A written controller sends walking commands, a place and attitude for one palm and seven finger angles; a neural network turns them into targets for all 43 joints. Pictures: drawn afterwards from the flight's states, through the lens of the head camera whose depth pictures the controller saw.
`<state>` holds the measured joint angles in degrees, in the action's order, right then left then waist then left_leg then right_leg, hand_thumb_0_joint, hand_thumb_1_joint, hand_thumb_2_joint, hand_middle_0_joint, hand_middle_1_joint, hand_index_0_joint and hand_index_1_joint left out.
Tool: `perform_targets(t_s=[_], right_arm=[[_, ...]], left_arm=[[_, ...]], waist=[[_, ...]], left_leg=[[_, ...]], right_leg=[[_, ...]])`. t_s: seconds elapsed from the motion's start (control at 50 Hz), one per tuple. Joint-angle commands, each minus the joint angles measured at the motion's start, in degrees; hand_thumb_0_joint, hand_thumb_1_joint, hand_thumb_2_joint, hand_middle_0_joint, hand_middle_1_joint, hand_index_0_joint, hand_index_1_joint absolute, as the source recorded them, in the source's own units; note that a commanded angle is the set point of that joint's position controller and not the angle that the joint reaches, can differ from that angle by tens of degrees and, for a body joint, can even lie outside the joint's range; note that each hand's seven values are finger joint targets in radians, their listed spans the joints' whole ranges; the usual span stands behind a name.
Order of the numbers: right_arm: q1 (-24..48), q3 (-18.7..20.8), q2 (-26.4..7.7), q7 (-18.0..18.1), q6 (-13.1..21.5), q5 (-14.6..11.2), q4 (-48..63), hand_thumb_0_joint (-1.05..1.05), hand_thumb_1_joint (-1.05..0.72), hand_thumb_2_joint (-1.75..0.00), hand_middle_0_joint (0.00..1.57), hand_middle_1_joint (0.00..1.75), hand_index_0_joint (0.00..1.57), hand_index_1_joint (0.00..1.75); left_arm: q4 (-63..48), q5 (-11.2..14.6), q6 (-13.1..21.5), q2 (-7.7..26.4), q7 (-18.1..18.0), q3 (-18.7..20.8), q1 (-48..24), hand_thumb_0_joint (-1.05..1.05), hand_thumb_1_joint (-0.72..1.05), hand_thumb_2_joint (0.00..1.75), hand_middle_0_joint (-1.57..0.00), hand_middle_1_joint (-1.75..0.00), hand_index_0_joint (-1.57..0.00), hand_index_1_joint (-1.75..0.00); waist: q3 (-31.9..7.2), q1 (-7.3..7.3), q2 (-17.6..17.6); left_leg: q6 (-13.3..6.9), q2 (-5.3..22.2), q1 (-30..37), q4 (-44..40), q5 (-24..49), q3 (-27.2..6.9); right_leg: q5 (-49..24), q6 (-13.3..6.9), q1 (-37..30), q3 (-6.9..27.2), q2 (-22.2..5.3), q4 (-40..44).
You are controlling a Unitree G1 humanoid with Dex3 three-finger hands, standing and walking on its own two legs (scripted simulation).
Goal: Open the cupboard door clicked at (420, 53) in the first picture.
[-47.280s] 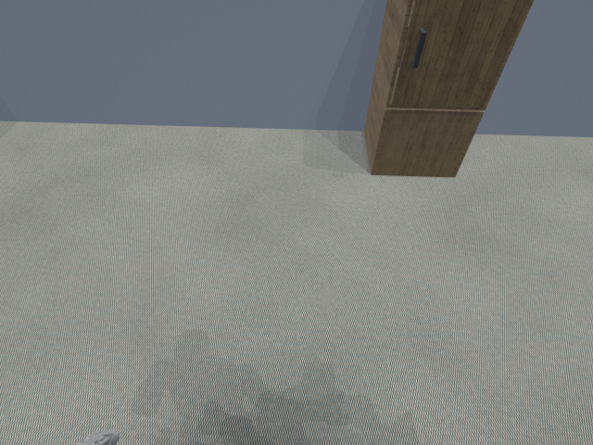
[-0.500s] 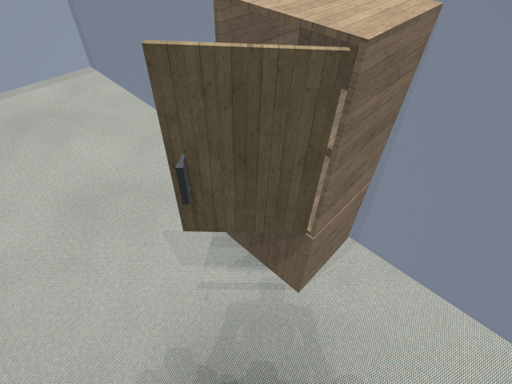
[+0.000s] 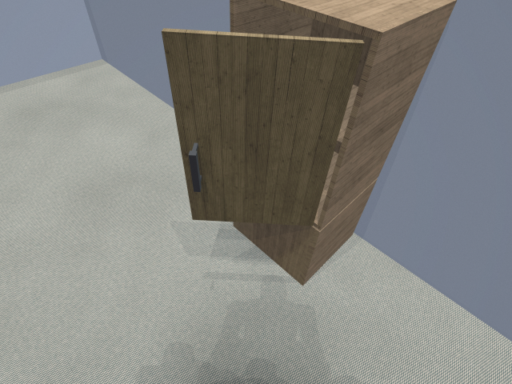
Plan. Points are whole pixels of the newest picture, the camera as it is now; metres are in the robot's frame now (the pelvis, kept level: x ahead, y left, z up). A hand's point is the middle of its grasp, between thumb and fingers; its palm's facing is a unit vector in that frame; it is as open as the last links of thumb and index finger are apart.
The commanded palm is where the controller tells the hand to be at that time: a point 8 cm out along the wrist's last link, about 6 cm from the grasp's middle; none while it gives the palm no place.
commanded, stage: come to a stop and stand still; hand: left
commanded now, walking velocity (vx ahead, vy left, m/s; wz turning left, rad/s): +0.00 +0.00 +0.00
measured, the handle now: (196, 167) +0.65 +0.20 -0.08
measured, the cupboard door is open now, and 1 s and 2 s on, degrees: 43 43 43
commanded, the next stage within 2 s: look again from close up in 1.62 s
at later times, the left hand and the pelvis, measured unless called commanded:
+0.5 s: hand out of the picture -0.02 +0.19 -0.17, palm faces +0.06 -0.98 -0.18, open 7.4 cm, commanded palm none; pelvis -0.05 +0.02 +0.00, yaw -1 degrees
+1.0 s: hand out of the picture -0.07 +0.15 -0.17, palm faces +0.01 -0.99 -0.14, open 7.4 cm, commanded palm none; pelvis -0.05 +0.00 +0.01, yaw -1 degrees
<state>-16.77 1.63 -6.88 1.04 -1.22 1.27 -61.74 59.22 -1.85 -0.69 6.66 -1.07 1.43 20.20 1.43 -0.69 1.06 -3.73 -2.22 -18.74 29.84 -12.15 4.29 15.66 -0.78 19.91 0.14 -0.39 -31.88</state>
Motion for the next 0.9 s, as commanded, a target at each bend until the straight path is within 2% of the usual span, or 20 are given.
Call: perform_targets(t_s=[0.0, 0.04, 0.06, 0.1, 0.12, 0.14, 0.16, 0.22, 0.26, 0.28, 0.3, 0.34, 0.4, 0.44, 0.46, 0.5, 0.52, 0.54, 0.64, 0.88], right_arm=[[3.9, 1.8, -8.9, 0.0, 1.0, -0.1, 5.2, 0.00, -0.90, -0.90, 0.20, 0.30, 0.20, 0.30], [4.4, 1.9, -8.6, -0.2, 0.4, -0.1, 6.0, 0.00, -0.90, -0.90, 0.20, 0.30, 0.20, 0.30], [3.5, 1.9, -7.6, -0.4, -0.1, -0.1, 6.4, 0.00, -0.90, -0.90, 0.20, 0.30, 0.20, 0.30], [-2.9, 2.6, -5.6, -0.3, -1.6, -0.2, 4.8, 0.00, -0.90, -0.90, 0.20, 0.30, 0.20, 0.30], [-6.9, 3.4, -7.1, -0.3, -2.1, 0.0, 3.4, 0.00, -0.90, -0.90, 0.20, 0.30, 0.20, 0.30], [-9.5, 3.5, -7.2, -0.4, -1.2, -0.3, 2.7, 0.00, -0.90, -0.90, 0.20, 0.30, 0.20, 0.30], [-11.2, 2.9, -5.8, -0.5, 0.0, -0.5, 2.7, 0.00, -0.90, -0.90, 0.20, 0.30, 0.20, 0.30], [-9.5, 0.7, -2.4, -0.3, 1.3, -0.5, 2.9, 0.00, -0.90, -0.90, 0.20, 0.30, 0.20, 0.30], [-5.1, 1.5, -8.6, 0.7, 1.9, 0.7, 5.8, 0.00, -0.90, -0.90, 0.20, 0.30, 0.20, 0.30], [0.3, 1.4, -8.8, 0.8, 2.0, 0.4, 6.9, 0.00, -0.90, -0.90, 0.20, 0.30, 0.20, 0.30], [3.5, 1.3, -8.9, 0.9, 2.0, 0.2, 7.6, 0.00, -0.90, -0.90, 0.20, 0.30, 0.20, 0.30], [5.1, 0.9, -8.4, 0.7, 2.5, 0.1, 7.8, 0.00, -0.90, -0.90, 0.20, 0.30, 0.20, 0.30], [0.0, 0.6, -7.7, 1.0, 2.5, 0.2, 5.3, 0.00, -0.90, -0.90, 0.20, 0.30, 0.20, 0.30], [-3.0, 0.3, -6.7, 0.9, 2.6, -0.3, 4.1, 0.00, -0.90, -0.90, 0.20, 0.30, 0.20, 0.30], [-3.5, 0.2, -6.0, 0.8, 2.7, -0.6, 3.8, 0.00, -0.90, -0.90, 0.20, 0.30, 0.20, 0.30], [-4.0, 0.1, -5.7, 0.3, 3.2, -0.6, 3.2, 0.00, -0.90, -0.90, 0.20, 0.30, 0.20, 0.30], [-3.9, 0.2, -5.9, 0.4, 2.9, -0.6, 2.6, 0.00, -0.90, -0.90, 0.20, 0.30, 0.20, 0.30], [-3.8, 0.4, -6.8, 0.4, 2.9, -0.7, 2.4, 0.00, -0.90, -0.90, 0.20, 0.30, 0.20, 0.30], [-3.3, 0.4, -7.1, 0.3, 2.6, -0.6, 1.3, 0.00, -0.90, -0.90, 0.20, 0.30, 0.20, 0.30], [-3.4, -0.1, -6.1, 0.3, 2.4, -0.7, 0.0, 0.00, -0.90, -0.90, 0.20, 0.30, 0.20, 0.30]], left_arm=[[-0.2, -0.3, -0.1, 3.0, -0.2, 1.0, 10.7, 0.00, 0.90, 0.90, -0.20, -0.30, -0.20, -0.30], [-0.7, -0.4, -0.1, 3.6, -0.3, 1.1, 11.2, 0.00, 0.90, 0.90, -0.20, -0.30, -0.20, -0.30], [-1.3, -0.5, -0.1, 4.6, -0.4, 1.2, 10.4, 0.00, 0.90, 0.90, -0.20, -0.30, -0.20, -0.30], [-3.8, -0.1, 0.1, 8.7, -1.1, 2.1, 3.1, 0.00, 0.90, 0.90, -0.20, -0.30, -0.20, -0.30], [-6.3, 0.0, -0.2, 10.7, -1.8, 3.2, -4.1, 0.00, 0.90, 0.90, -0.20, -0.30, -0.20, -0.30], [-7.8, -0.1, 0.3, 10.8, -2.0, 3.1, -10.2, 0.00, 0.90, 0.90, -0.20, -0.30, -0.20, -0.30], [-8.4, -0.2, 0.7, 10.7, -2.0, 3.1, -10.8, 0.00, 0.90, 0.90, -0.20, -0.30, -0.20, -0.30], [-5.0, 0.1, -0.5, 8.3, -1.7, 2.6, -0.8, 0.00, 0.90, 0.90, -0.20, -0.30, -0.20, -0.30], [-5.4, 1.2, -0.8, 4.8, -1.0, 2.3, 1.3, 0.00, 0.90, 0.90, -0.20, -0.30, -0.20, -0.30], [-5.1, 0.5, -1.4, 5.7, -0.9, 2.6, 0.0, 0.00, 0.90, 0.90, -0.20, -0.30, -0.20, -0.30], [-4.9, 0.1, -1.6, 5.6, -0.8, 2.6, 1.3, 0.00, 0.90, 0.90, -0.20, -0.30, -0.20, -0.30], [-3.9, 0.2, -1.0, 4.2, -0.6, 1.8, 2.7, 0.00, 0.90, 0.90, -0.20, -0.30, -0.20, -0.30], [-3.8, 0.4, 0.2, 2.7, -0.3, 0.6, 0.5, 0.00, 0.90, 0.90, -0.20, -0.30, -0.20, -0.30], [-2.5, 0.8, 1.0, 3.8, -0.6, 0.3, 1.6, 0.00, 0.90, 0.90, -0.20, -0.30, -0.20, -0.30], [-2.1, 0.9, 1.4, 4.9, -0.8, 0.1, 1.7, 0.00, 0.90, 0.90, -0.20, -0.30, -0.20, -0.30], [-2.1, 0.9, 1.5, 6.4, -1.1, -0.1, 2.1, 0.00, 0.90, 0.90, -0.20, -0.30, -0.20, -0.30], [-1.3, 0.9, 2.0, 6.3, -1.0, -0.1, 1.6, 0.00, 0.90, 0.90, -0.20, -0.30, -0.20, -0.30], [-1.1, 1.0, 2.1, 5.9, -1.0, -0.4, 0.6, 0.00, 0.90, 0.90, -0.20, -0.30, -0.20, -0.30], [-0.9, 0.8, 1.6, 6.0, -0.8, -0.4, 0.6, 0.00, 0.90, 0.90, -0.20, -0.30, -0.20, -0.30], [0.7, 0.9, 2.3, 5.5, -0.9, -1.0, 2.4, 0.00, 0.90, 0.90, -0.20, -0.30, -0.20, -0.30]], waist=[[3.7, -3.02, -3.9], [5.3, -2.73, 0.0], [6.0, -1.83, 4.4], [3.5, 2.97, 16.8], [0.7, 5.46, 15.9], [0.4, 7.67, 13.0], [0.5, 7.51, 10.1], [5.9, 2.61, 1.2], [7.6, 1.00, -16.0], [7.3, -0.68, -15.1], [6.7, -2.49, -11.7], [7.5, -3.19, -4.2], [6.3, -0.73, -5.3], [4.8, -0.50, -2.3], [4.7, 0.00, -1.1], [2.5, 0.46, -6.2], [-0.7, 0.84, 1.2], [-0.2, 1.14, 4.0], [2.4, 0.79, -2.8], [2.7, 1.36, -0.6]], left_leg=[[-0.6, 9.9, -15.5, -16.3, -28.2, -12.5], [0.5, 6.7, -14.2, -11.4, -27.8, -9.7], [1.5, 3.7, -11.1, -6.0, -26.2, -7.7], [3.6, -2.6, 5.9, 21.4, -11.0, -1.1], [3.1, -2.4, 9.4, 33.2, -8.0, -3.9], [2.4, -0.3, 10.8, 35.0, -9.4, -5.1], [2.0, 0.4, 9.5, 27.6, -12.1, -4.6], [2.1, 0.1, 11.1, -8.2, -12.2, -2.1], [-4.2, 16.6, -3.5, -21.4, -23.6, -20.5], [-5.4, 18.5, -12.3, -24.4, -27.2, -24.0], [-6.3, 18.6, -15.6, -23.8, -25.1, -24.0], [-6.4, 16.2, -14.2, -21.1, -19.0, -19.5], [-4.7, 13.3, -3.2, -17.1, -11.7, -15.8], [-2.0, 10.9, -2.5, -14.1, -11.5, -14.5], [-0.3, 8.8, -3.2, -13.5, -11.4, -13.1], [1.0, 7.5, 2.4, -13.9, -5.5, -12.0], [1.1, 8.2, 4.1, -12.2, -4.6, -11.0], [1.2, 8.1, 4.7, -11.6, -4.7, -10.1], [1.4, 9.0, 2.2, -15.9, -11.8, -11.6], [1.8, 7.5, 5.4, -12.0, -6.0, -8.7]], right_leg=[[6.3, -0.7, -9.6, 1.8, -0.3, -3.2], [13.0, -1.5, -4.9, 5.8, -1.6, 2.1], [20.9, -2.5, 0.9, 10.4, -3.6, 9.2], [36.2, -6.4, 19.1, 23.5, -13.9, 27.9], [27.7, -7.4, 22.2, 22.8, -15.2, 28.0], [21.5, -6.9, 23.5, 17.7, -13.8, 25.3], [16.7, -6.1, 19.2, 13.8, -12.2, 22.6], [20.1, -3.1, 14.0, 10.9, -6.3, 10.9], [7.2, 0.9, 7.7, 1.1, 2.2, -10.6], [4.3, 1.0, 3.2, 3.0, 0.5, -19.3], [3.4, 0.9, 1.0, 4.3, 0.0, -24.9], [4.0, 0.6, 0.2, 3.1, -1.0, -23.4], [5.5, 0.5, -2.0, 0.1, -1.4, -3.3], [-1.9, -0.3, -8.6, 3.0, -2.0, 9.0], [-2.7, -1.6, -9.6, 6.4, -3.9, 10.5], [-4.6, -2.6, -7.2, 6.4, -5.6, 9.8], [-4.9, -2.1, -8.1, 6.7, -4.2, 10.1], [-3.8, -1.8, -7.3, 6.4, -4.5, 10.8], [-0.6, -1.3, -6.3, 5.1, -3.4, 10.1], [1.3, -1.7, -3.0, 7.8, -4.4, 13.3]])
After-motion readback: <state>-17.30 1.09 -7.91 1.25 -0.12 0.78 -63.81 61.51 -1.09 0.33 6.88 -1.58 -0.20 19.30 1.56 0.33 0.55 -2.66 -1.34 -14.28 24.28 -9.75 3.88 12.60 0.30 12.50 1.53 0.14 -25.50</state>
